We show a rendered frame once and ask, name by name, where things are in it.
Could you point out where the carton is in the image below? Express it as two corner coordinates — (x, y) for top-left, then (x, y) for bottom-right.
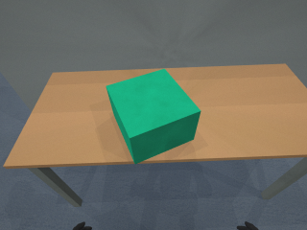
(106, 68), (201, 164)

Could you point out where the table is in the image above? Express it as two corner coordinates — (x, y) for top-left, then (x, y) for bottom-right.
(3, 63), (307, 207)

